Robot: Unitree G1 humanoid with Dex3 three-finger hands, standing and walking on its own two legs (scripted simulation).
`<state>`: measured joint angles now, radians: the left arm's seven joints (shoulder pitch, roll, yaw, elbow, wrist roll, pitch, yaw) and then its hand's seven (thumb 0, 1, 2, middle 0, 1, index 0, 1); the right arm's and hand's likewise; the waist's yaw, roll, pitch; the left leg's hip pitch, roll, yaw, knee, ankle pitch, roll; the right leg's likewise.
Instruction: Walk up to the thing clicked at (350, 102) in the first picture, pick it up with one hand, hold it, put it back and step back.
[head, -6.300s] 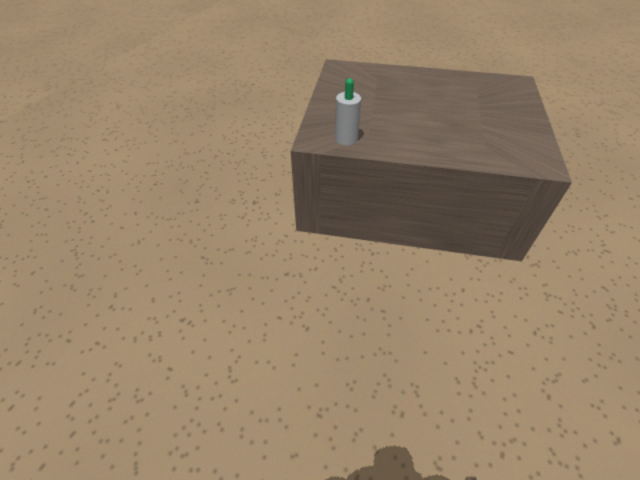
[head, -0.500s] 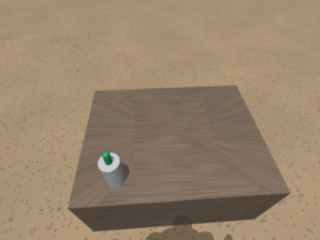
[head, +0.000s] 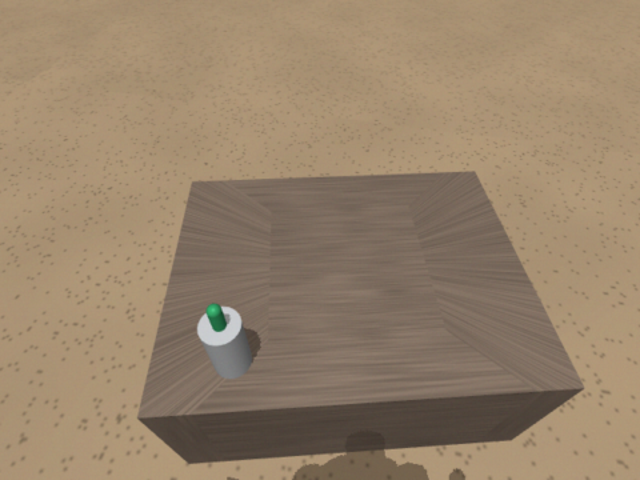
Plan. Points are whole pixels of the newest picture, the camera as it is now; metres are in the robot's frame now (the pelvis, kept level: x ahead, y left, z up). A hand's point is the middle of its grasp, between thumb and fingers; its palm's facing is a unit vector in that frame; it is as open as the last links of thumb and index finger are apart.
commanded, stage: stand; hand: left
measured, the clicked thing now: (223, 336) +0.42 +0.21 -0.25
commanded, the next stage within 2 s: go down in 0.48 s
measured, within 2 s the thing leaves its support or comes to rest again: neither
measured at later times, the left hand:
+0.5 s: hand out of the picture +0.07 +0.25 -0.16, palm faces -0.03 -0.94 -0.34, open 7.4 cm
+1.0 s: hand out of the picture +0.14 +0.26 -0.15, palm faces +0.05 -0.94 -0.33, open 14.5 cm
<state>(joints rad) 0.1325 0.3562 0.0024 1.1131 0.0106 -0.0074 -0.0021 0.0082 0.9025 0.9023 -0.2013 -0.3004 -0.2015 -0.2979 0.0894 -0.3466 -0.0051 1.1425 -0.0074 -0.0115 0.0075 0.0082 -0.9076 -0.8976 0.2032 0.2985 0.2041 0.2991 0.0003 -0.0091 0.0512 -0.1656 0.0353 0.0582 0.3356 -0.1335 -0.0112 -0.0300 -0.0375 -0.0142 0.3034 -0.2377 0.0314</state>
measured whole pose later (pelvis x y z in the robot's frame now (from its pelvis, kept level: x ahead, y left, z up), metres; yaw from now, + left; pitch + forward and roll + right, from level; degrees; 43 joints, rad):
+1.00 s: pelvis -0.01 +0.00 -0.02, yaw +1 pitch +6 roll +0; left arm 0.07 0.35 0.12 0.77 0.02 0.25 -0.06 0.01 0.04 0.21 -0.06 -0.04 -0.06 -0.04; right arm 0.15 -0.29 -0.11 0.73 0.05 -0.06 -0.01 0.01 0.07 -0.20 0.06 0.06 0.06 0.06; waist -0.01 0.02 -0.02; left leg -0.47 0.04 0.04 0.58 -0.22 -0.01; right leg -0.34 -0.03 -0.02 0.58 -0.35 0.03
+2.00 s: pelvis +0.00 +0.00 -0.05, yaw +1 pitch +9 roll -1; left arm 0.29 0.41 0.25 0.33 -0.02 0.37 -0.16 0.00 -0.54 0.07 -0.07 -0.04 -0.06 -0.05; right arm 0.37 -0.25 -0.07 0.34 0.03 -0.09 -0.08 -0.01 0.53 -0.04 0.06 0.05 0.06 0.05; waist -0.01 0.01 -0.11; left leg -0.63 0.05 0.02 0.83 -0.36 -0.01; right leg -0.48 -0.03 -0.03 0.80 -0.48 0.03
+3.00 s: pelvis -0.02 +0.01 -0.05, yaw +0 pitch +11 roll -2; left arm -0.32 0.69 0.49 0.92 -0.08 0.02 -0.44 -0.01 -0.57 0.07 -0.05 -0.04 -0.05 -0.05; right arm 0.36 -0.27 -0.02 0.38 0.02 -0.20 -0.10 -0.01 0.52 -0.05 0.06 0.05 0.06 0.05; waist -0.04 -0.02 -0.10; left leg -0.72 0.06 0.03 0.87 -0.35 0.01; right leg -0.56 -0.02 -0.02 0.83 -0.45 0.04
